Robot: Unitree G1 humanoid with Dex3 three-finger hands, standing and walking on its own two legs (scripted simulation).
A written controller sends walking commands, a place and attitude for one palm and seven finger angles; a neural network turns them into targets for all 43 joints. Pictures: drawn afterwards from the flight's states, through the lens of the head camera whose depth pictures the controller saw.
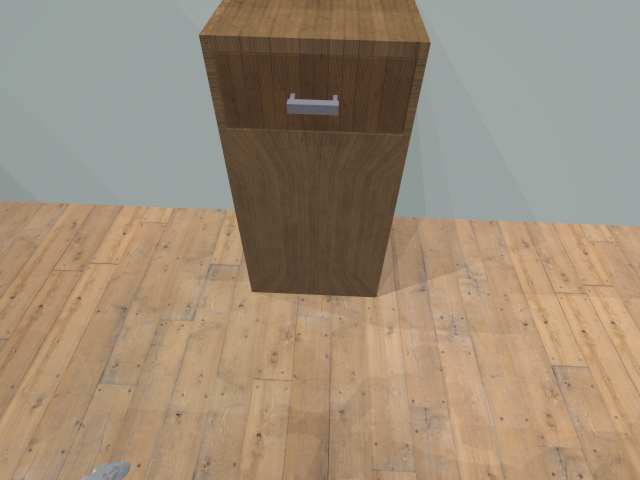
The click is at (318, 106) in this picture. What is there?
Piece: drawer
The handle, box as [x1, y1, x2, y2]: [287, 93, 338, 114]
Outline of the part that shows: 287,100 287,113 337,114 338,101 336,100 337,95 333,95 332,100 295,99 294,94 291,93 290,98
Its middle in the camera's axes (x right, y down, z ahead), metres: -0.02 -0.31 +0.87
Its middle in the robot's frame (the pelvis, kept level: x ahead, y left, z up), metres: +0.86 +0.06 +0.04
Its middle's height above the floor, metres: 0.81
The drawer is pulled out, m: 0.00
